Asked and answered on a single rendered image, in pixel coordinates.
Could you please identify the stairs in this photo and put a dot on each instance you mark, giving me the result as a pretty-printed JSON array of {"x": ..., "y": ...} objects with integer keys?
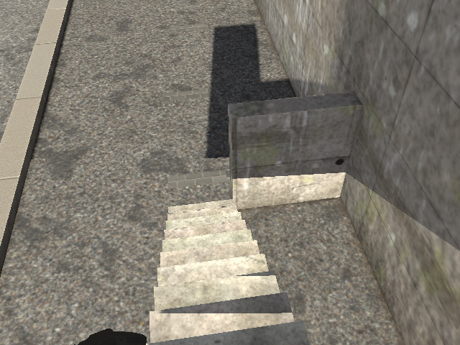
[{"x": 214, "y": 287}]

